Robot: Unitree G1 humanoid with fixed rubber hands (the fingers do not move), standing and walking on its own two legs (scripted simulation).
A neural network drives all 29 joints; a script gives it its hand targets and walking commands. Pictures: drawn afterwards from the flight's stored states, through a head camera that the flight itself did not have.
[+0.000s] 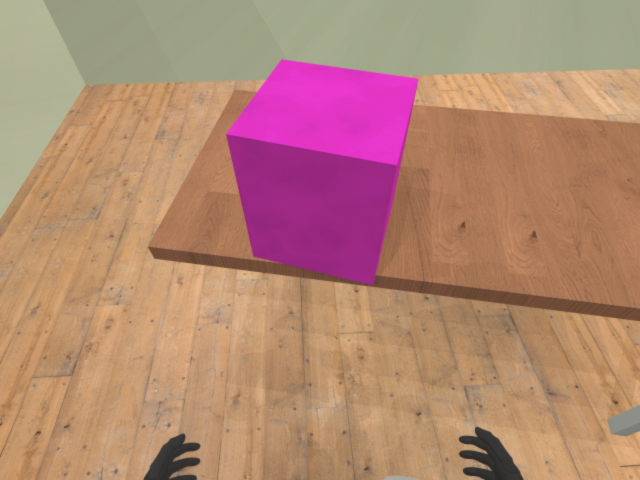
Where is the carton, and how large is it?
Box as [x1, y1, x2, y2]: [226, 59, 417, 284]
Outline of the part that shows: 281,59 226,134 253,256 372,284 392,203 417,78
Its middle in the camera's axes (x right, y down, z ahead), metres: +0.01 -0.10 +0.61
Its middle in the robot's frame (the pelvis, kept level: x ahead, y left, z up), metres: +0.53 -0.01 +0.07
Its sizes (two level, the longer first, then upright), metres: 0.210 0.200 0.250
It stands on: a table, 0.70 m high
